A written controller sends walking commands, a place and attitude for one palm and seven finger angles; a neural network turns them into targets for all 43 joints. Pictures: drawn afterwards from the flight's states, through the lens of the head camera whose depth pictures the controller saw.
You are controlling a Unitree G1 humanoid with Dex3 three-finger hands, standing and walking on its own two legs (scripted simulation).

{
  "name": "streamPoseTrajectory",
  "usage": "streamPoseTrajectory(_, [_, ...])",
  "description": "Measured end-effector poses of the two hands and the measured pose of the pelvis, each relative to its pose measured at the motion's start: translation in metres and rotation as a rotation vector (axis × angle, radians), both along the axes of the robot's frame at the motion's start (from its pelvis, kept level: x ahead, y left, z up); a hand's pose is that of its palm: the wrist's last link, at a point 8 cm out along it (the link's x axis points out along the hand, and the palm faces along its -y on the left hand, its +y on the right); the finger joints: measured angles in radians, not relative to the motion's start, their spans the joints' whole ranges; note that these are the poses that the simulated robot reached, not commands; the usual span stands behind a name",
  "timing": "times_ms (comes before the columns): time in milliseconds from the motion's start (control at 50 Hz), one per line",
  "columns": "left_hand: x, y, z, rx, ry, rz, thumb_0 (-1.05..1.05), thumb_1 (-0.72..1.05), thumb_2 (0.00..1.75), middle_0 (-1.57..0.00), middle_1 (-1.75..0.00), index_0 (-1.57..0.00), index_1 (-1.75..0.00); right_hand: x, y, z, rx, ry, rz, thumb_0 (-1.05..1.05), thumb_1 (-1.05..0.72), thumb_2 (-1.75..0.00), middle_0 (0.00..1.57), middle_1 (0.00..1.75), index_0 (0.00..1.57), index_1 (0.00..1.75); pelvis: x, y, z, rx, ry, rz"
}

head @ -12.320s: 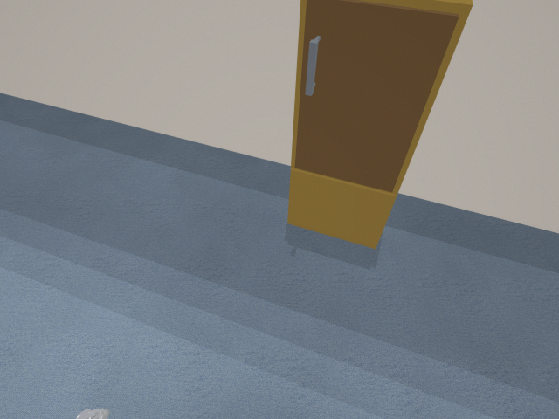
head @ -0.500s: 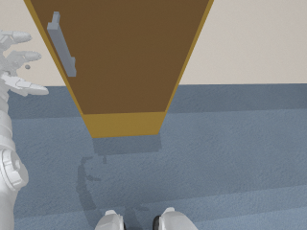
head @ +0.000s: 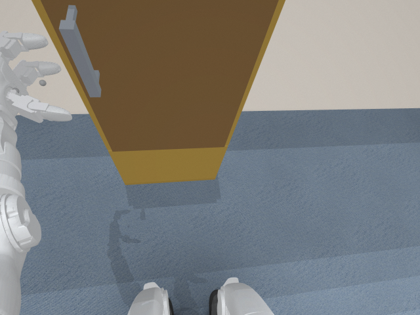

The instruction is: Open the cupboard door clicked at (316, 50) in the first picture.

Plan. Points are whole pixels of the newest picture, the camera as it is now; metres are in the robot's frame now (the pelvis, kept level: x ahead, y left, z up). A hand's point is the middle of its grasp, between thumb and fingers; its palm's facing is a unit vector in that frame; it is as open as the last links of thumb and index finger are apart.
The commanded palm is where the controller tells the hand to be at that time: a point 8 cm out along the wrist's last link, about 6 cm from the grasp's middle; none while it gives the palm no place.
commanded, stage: slide the fingers in behind the handle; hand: left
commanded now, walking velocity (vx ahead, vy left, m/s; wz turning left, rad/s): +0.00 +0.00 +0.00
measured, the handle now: (84, 56) +0.57 +0.19 +0.09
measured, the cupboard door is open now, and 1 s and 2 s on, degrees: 0 0 0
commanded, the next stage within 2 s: close the thumb around the handle in 1.52 s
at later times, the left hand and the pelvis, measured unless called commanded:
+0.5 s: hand (67, 82) +0.51 +0.21 +0.08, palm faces +0.02 -1.00 +0.00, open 14.0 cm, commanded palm +0.49 +0.25 +0.08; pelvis +0.00 +0.00 +0.00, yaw +0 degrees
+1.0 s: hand (90, 81) +0.52 +0.18 +0.08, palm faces +0.03 -1.00 +0.00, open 14.0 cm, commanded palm +0.49 +0.22 +0.08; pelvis +0.01 -0.02 +0.00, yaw +0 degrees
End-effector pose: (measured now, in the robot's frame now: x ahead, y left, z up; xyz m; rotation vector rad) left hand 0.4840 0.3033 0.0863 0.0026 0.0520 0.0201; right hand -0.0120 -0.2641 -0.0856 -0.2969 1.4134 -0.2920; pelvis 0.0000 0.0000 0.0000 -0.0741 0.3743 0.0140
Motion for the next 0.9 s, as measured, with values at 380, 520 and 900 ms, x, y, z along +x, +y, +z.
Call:
streamPoseTrajectory(380, [0.004, -0.028, -0.003, -0.007, 0.0, 0.004, -0.01, -0.5, 0.3, -0.3, -1.2, -0.3, -1.2, -0.009, 0.001, 0.001, 0.022, -0.003, -0.031, 0.01, -0.91, -0.9, 0.2, 0.3, 0.21, 0.3, 0.002, -0.002, 0.002, 0.007, -0.011, -0.012])
streamPoseTrajectory(520, [0.003, -0.039, -0.003, -0.002, -0.01, 0.004, -0.01, -0.5, 0.3, -0.3, -1.2, -0.3, -1.2, 0.004, -0.001, -0.003, 0.033, -0.026, -0.006, 0.01, -0.91, -0.9, 0.2, 0.3, 0.21, 0.3, 0.002, -0.004, 0.001, 0.01, -0.011, -0.005])
streamPoseTrajectory(900, [0.01, -0.067, -0.006, 0.006, -0.004, 0.012, -0.01, -0.5, 0.3, -0.3, -1.2, -0.3, -1.2, 0.01, -0.006, -0.008, 0.06, -0.042, -0.012, 0.01, -0.91, -0.9, 0.2, 0.3, 0.21, 0.3, 0.005, -0.013, 0.001, 0.021, -0.01, -0.007])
